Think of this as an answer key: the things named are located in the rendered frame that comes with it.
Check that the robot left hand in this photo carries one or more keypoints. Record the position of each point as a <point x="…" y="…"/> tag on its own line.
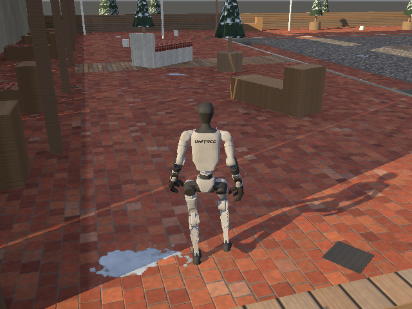
<point x="176" y="183"/>

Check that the robot left foot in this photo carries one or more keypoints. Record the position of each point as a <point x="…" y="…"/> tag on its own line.
<point x="196" y="259"/>

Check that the robot right hand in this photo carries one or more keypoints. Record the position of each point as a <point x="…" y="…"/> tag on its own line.
<point x="239" y="192"/>

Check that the robot right forearm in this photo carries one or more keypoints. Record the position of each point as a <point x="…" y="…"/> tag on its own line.
<point x="236" y="174"/>

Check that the robot left forearm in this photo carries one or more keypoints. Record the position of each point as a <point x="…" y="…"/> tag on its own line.
<point x="175" y="171"/>

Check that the robot left upper arm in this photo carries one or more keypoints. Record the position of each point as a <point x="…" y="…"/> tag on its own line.
<point x="182" y="147"/>

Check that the robot right shin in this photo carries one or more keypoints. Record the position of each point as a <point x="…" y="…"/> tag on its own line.
<point x="224" y="216"/>

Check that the robot right upper arm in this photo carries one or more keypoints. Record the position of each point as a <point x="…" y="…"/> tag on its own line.
<point x="229" y="148"/>

